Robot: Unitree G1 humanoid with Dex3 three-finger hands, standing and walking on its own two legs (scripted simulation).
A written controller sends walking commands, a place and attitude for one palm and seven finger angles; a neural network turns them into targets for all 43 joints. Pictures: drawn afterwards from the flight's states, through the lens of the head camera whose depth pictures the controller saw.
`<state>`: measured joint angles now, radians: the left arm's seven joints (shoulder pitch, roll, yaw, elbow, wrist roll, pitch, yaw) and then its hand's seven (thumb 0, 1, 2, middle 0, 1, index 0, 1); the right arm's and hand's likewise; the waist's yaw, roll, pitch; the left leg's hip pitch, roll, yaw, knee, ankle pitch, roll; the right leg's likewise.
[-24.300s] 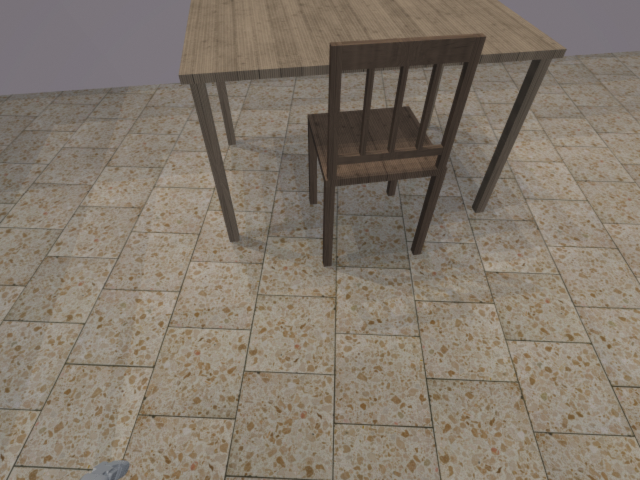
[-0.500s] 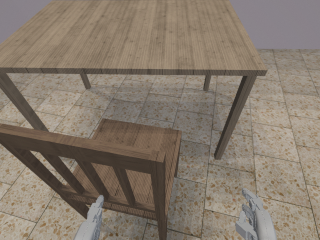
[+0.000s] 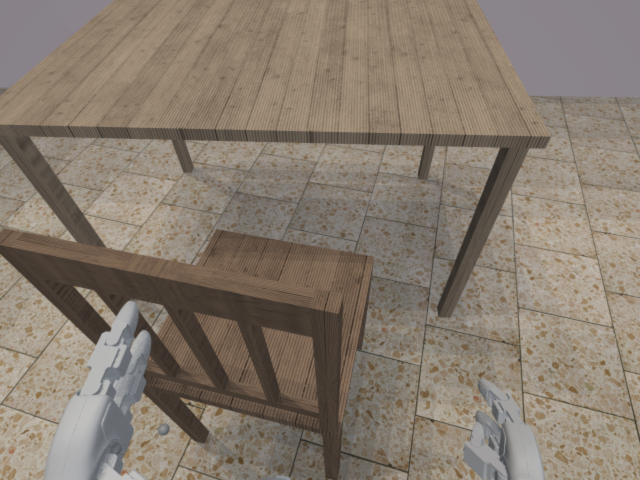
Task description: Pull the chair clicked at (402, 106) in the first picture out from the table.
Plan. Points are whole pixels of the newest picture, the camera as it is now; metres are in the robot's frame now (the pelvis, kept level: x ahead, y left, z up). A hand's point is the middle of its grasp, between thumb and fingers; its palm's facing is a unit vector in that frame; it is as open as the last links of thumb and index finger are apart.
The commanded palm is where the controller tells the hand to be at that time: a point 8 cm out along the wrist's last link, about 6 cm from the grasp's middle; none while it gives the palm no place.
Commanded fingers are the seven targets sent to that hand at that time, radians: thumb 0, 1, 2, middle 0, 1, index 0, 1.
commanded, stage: draw the hand back to the body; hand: left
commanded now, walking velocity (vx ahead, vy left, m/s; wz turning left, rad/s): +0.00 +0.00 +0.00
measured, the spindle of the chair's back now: (202, 348) +0.30 +0.20 -0.04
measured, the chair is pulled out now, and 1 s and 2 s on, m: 0.27 0.27 0.27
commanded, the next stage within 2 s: step back with the hand held close in 1.08 s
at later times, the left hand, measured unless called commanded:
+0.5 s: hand (50, 342) +0.20 +0.24 +0.18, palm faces +0.39 -0.81 -0.43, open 12.3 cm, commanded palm +0.15 +0.28 +0.21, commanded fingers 0.00 0.57 0.74 -0.16 -0.23 -0.16 -0.23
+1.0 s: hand (23, 294) +0.22 +0.26 +0.22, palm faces +0.45 -0.77 -0.44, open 7.5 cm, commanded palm +0.17 +0.29 +0.24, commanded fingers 0.00 0.90 0.90 -0.20 -0.30 -0.20 -0.30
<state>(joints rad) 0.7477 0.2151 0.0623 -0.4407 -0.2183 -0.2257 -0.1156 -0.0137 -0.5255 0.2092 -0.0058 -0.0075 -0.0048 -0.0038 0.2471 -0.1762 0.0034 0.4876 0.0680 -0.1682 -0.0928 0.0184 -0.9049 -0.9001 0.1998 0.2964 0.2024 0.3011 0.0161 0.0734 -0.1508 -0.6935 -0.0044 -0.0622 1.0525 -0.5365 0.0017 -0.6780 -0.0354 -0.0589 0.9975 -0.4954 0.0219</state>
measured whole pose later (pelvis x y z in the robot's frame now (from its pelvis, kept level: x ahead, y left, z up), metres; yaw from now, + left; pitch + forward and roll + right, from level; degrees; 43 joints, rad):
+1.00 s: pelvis +0.03 -0.01 +0.07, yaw -1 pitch -3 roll -1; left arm 0.48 0.34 0.33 -0.42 -0.04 -0.03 0.14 0.01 0.87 0.89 -0.21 -0.30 -0.20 -0.29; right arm 0.17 -0.23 0.01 0.67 0.01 -0.14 -0.10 0.02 -0.91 -0.90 0.20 0.30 0.20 0.30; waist 0.06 0.08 0.02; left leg -0.10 0.00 -0.03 0.47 -0.32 0.00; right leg -0.11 -0.03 -0.04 0.45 -0.29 0.02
